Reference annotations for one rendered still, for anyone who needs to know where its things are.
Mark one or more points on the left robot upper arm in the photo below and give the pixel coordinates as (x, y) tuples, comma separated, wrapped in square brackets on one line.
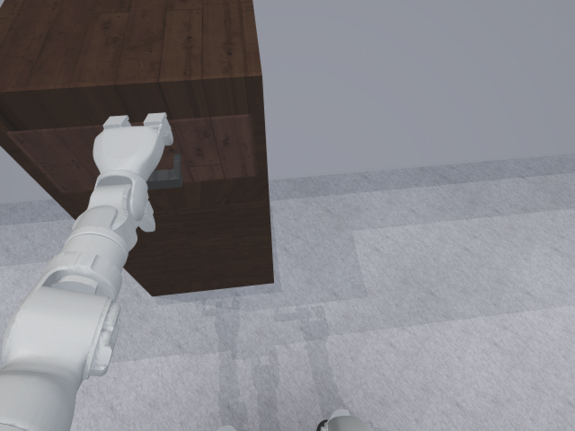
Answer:
[(62, 338)]

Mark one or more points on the robot right shin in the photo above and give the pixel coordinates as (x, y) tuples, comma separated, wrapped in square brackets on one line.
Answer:
[(340, 412)]

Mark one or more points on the robot left hand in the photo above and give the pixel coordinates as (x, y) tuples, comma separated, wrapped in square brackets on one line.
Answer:
[(135, 149)]

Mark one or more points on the drawer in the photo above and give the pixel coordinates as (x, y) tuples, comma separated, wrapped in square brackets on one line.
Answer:
[(211, 148)]

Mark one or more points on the handle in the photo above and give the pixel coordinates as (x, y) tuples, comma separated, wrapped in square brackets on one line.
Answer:
[(165, 179)]

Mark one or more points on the cabinet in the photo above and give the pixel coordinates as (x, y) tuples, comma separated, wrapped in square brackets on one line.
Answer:
[(75, 63)]

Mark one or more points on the robot left forearm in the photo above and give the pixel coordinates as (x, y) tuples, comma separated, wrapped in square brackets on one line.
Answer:
[(96, 251)]

